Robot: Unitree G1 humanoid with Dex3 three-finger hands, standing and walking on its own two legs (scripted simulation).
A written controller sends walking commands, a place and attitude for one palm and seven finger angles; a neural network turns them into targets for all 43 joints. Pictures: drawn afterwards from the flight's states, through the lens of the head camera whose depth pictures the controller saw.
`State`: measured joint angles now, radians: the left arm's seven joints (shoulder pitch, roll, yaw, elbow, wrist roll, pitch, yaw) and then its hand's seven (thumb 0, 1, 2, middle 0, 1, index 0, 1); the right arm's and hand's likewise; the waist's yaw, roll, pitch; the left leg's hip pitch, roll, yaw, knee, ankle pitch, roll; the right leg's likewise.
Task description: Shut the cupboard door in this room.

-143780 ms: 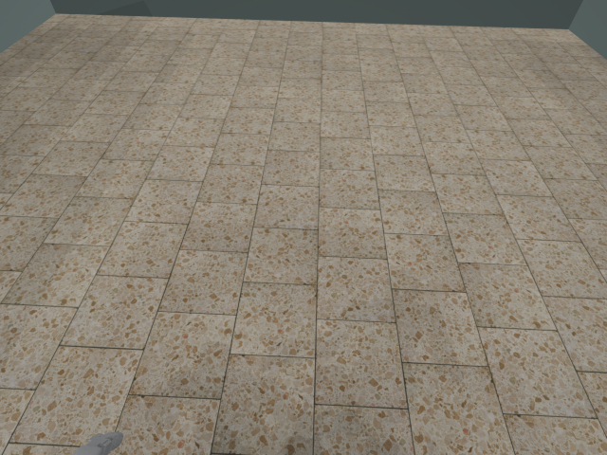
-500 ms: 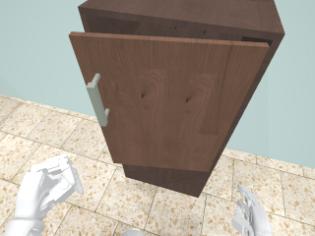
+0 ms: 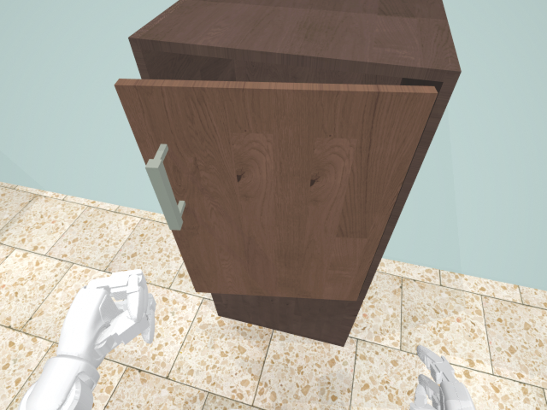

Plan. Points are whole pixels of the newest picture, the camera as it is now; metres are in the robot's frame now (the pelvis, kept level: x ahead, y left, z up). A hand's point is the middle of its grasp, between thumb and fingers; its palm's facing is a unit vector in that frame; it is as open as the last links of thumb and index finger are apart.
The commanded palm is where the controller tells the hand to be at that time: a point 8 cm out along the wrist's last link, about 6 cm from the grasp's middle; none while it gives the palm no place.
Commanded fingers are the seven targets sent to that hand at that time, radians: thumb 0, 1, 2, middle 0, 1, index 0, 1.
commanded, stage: raise the hand and make a fist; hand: left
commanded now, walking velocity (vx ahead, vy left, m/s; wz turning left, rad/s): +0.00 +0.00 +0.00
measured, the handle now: (169, 189) +0.44 +0.20 +0.09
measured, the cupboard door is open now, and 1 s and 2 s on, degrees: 11 11 11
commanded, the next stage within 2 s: bring the fist close to the handle in 0.18 s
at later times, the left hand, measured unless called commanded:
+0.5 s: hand (132, 298) +0.24 +0.19 +0.10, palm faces +0.03 -1.00 -0.05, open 3.1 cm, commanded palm +0.22 +0.24 +0.09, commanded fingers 0.00 0.90 0.90 -1.30 -1.50 -1.30 -1.50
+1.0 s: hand (165, 265) +0.29 +0.17 +0.08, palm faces -0.02 -1.00 -0.04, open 3.1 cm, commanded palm +0.28 +0.23 +0.09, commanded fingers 0.00 0.90 0.90 -1.30 -1.50 -1.30 -1.50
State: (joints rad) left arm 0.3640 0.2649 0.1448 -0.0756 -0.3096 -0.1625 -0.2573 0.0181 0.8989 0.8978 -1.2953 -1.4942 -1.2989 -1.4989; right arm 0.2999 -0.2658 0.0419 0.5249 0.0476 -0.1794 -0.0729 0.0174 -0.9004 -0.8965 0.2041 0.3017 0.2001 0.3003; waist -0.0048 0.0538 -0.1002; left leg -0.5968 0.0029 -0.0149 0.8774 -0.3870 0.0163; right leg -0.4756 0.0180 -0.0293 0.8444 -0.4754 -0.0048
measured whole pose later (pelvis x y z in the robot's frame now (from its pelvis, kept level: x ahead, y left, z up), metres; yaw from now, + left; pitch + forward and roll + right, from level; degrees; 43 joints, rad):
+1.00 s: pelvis +0.00 +0.00 +0.00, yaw +0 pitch +6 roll -1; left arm 0.03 0.25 0.15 0.19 -0.25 -0.19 -0.19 0.02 0.90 0.90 -1.30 -1.49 -1.30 -1.50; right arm 0.26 -0.26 0.04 0.58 0.04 -0.14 -0.06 0.02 -0.90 -0.90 0.20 0.30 0.20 0.30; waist -0.02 0.05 -0.08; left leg -0.59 0.00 0.00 0.85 -0.37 0.01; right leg -0.48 0.02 -0.02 0.84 -0.46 -0.01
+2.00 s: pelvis +0.00 +0.00 +0.00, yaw +0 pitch +7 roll -1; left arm -0.28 0.30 0.18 0.50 -0.23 -0.23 -0.22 0.02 0.90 0.90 -1.30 -1.50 -1.30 -1.50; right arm 0.25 -0.27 0.03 0.60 0.05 -0.09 -0.06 0.01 -0.90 -0.90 0.20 0.30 0.20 0.30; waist -0.03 0.04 -0.06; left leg -0.61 0.00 -0.01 0.84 -0.36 0.01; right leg -0.50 0.02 -0.02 0.83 -0.45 -0.01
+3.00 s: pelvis -0.05 +0.00 -0.03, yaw +1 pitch +15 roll -3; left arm -0.94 0.36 0.19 1.12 -0.21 -0.30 -0.25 0.02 0.90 0.90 -1.35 -1.50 -1.35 -1.50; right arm 0.32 -0.29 0.03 0.70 0.04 -0.10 -0.05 0.01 -0.90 -0.90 0.20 0.30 0.20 0.30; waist -0.09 0.03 -0.09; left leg -0.93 0.00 -0.05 1.01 -0.34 0.02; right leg -0.81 0.02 -0.06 0.99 -0.45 0.00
